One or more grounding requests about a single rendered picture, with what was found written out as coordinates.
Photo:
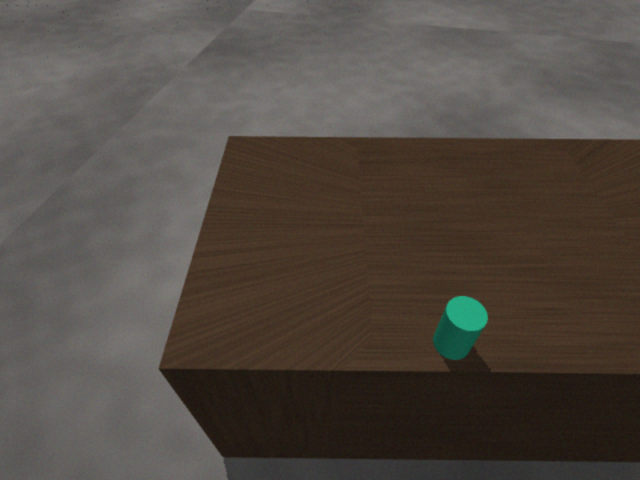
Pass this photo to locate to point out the can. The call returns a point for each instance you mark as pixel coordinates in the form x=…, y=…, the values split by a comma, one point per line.
x=461, y=324

